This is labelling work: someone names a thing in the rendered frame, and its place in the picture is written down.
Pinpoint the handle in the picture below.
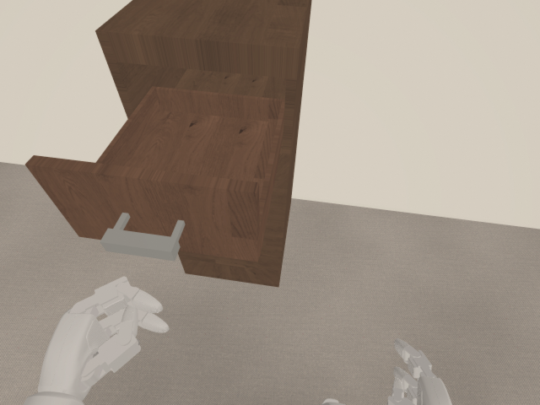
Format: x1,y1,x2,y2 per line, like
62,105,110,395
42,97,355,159
100,213,185,261

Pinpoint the left robot hand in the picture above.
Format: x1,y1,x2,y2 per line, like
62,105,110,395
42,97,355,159
38,276,170,401

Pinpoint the drawer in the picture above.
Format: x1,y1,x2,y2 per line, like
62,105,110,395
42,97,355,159
25,86,285,262

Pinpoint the right robot hand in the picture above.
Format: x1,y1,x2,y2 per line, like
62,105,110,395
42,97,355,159
388,338,452,405

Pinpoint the cabinet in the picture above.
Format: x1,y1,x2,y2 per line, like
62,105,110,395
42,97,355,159
95,0,312,287

